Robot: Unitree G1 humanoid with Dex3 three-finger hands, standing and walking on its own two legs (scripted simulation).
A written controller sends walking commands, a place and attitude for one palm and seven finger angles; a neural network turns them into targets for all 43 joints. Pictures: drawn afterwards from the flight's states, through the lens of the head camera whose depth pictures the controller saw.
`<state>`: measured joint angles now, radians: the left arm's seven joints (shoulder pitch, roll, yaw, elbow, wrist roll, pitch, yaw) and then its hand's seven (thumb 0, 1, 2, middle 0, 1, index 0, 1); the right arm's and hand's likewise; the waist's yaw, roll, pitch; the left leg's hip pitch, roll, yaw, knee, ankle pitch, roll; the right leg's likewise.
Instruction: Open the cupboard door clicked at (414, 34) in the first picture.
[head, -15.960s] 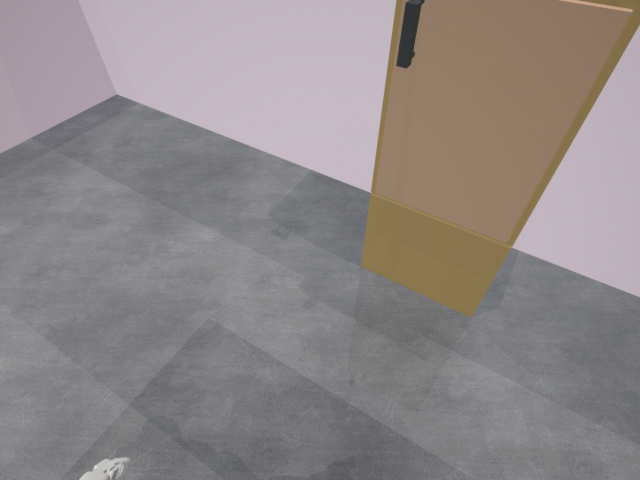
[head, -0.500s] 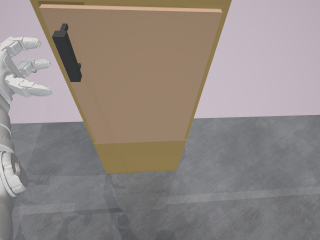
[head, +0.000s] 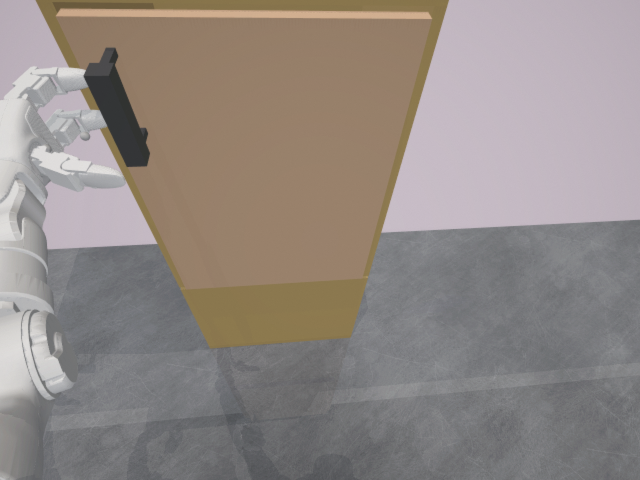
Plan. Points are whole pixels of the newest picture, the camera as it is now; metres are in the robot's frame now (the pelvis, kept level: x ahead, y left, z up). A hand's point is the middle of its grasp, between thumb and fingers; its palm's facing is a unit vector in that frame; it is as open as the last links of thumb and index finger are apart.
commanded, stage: slide the fingers in behind the handle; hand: left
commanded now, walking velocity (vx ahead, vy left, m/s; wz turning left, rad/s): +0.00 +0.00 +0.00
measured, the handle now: (124, 109) +0.53 +0.22 +0.17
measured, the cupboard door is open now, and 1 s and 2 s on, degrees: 0 0 0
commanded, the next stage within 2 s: close the thumb around the handle in 1.16 s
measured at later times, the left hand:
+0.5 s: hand (110, 143) +0.46 +0.22 +0.17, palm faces +0.05 -1.00 +0.03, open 14.0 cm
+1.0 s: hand (136, 138) +0.47 +0.20 +0.17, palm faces +0.07 -1.00 +0.01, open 14.0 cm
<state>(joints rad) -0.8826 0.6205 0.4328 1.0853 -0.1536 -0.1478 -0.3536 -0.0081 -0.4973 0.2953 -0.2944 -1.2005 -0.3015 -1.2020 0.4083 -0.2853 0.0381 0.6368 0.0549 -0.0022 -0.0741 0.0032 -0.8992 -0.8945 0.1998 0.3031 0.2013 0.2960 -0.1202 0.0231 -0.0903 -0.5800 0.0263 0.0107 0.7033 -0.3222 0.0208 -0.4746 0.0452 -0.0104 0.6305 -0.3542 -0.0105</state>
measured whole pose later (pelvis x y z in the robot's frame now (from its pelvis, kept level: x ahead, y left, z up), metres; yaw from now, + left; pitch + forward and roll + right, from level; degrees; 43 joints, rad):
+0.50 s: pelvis +0.00 +0.00 +0.00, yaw +1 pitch +10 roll -2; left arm -0.87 0.52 0.36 1.04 -0.17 -0.10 -0.29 -0.01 -0.50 0.30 -0.29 -1.20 -0.30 -1.20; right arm 0.37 -0.28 0.03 0.64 0.06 -0.01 -0.07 0.00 -0.90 -0.89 0.20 0.30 0.20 0.30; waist -0.10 0.03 -0.09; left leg -0.55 0.02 0.00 0.70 -0.32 0.02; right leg -0.44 0.04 -0.02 0.63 -0.36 -0.02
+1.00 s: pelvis -0.01 -0.01 +0.00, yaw +1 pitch +9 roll -2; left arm -0.91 0.49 0.35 1.07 -0.14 -0.13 -0.22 -0.01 -0.50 0.30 -0.29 -1.20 -0.30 -1.20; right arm 0.40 -0.28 0.03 0.67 0.05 -0.03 -0.06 0.00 -0.90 -0.89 0.20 0.30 0.20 0.30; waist -0.11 0.03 -0.07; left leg -0.55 0.02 0.00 0.69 -0.31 0.01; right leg -0.45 0.04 -0.02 0.64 -0.35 -0.02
